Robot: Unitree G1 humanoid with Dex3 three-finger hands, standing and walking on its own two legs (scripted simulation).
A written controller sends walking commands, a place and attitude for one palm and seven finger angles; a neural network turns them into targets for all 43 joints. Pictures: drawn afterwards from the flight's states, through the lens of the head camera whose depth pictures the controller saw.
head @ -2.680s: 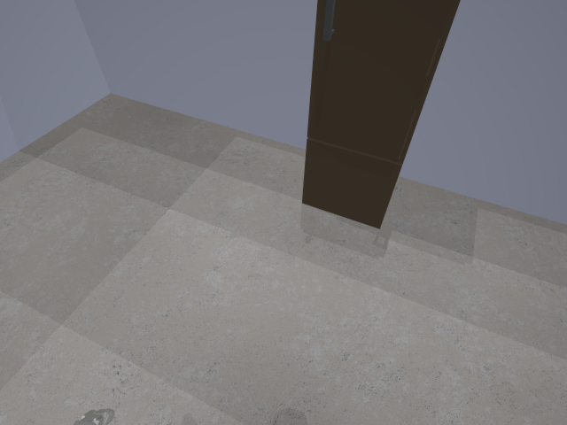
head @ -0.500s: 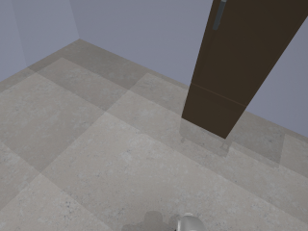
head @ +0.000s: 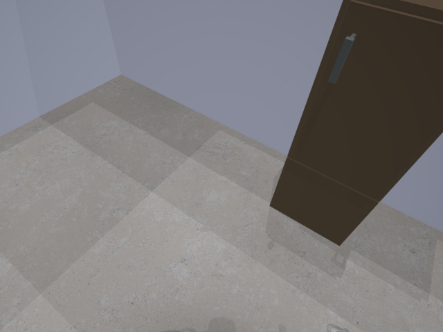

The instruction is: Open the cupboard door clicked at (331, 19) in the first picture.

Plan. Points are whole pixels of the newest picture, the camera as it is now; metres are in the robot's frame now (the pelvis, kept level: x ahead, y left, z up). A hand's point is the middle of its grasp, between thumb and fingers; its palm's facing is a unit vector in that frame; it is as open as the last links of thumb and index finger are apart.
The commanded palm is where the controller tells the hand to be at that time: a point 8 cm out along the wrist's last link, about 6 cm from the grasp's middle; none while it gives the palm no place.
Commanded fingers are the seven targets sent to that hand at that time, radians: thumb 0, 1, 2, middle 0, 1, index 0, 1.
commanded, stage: turn to face it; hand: left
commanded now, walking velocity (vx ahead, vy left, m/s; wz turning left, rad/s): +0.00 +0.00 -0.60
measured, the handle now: (342, 58) +0.81 -0.26 +0.13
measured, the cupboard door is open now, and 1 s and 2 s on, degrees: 0 0 0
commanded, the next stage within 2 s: take the last steps up to it in 0.76 s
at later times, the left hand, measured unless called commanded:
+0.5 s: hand (158, 309) +0.19 +0.14 -0.14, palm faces -0.23 -0.93 -0.30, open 7.4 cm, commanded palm none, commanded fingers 0.00 0.90 0.90 -0.20 -0.30 -0.20 -0.30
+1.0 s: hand (155, 296) +0.21 +0.16 -0.16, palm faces -0.41 -0.89 -0.17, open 7.4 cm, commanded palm none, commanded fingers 0.00 0.90 0.90 -0.20 -0.30 -0.20 -0.30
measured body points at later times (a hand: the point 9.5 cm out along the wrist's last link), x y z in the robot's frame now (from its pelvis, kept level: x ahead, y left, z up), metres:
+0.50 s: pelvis +0.04 -0.03 +0.00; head +0.07 -0.07 +0.45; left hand +0.20 +0.19 -0.12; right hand +0.02 -0.30 -0.16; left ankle +0.06 +0.11 -0.65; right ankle +0.04 -0.13 -0.72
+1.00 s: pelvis +0.07 +0.01 +0.02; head +0.10 +0.03 +0.47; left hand +0.24 +0.20 -0.14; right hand -0.01 -0.21 -0.12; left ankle +0.09 +0.10 -0.72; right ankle -0.03 -0.10 -0.64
